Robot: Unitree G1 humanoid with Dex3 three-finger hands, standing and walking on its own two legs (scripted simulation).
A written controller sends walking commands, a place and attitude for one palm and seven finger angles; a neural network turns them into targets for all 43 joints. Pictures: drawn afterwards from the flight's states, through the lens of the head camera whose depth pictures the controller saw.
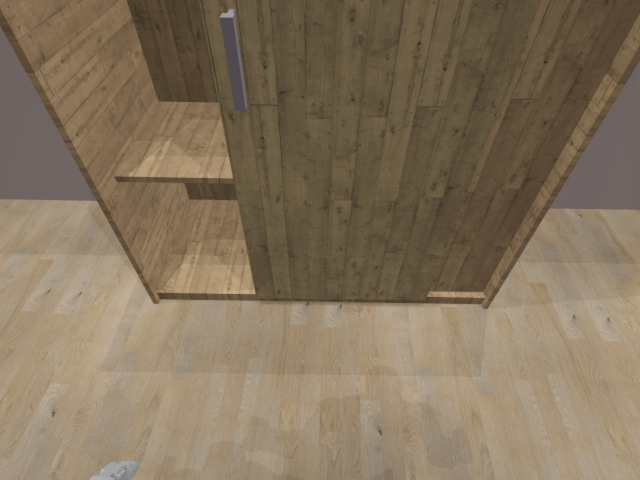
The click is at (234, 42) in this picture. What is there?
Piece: wardrobe's sliding door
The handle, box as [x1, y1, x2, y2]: [220, 9, 246, 110]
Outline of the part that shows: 229,9 227,13 221,14 220,22 235,110 245,110 246,99 238,47 234,9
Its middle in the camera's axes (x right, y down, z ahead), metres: -0.17 -0.35 +0.76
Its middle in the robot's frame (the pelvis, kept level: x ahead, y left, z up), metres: +0.81 +0.22 +0.15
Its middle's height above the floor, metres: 0.92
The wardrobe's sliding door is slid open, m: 0.37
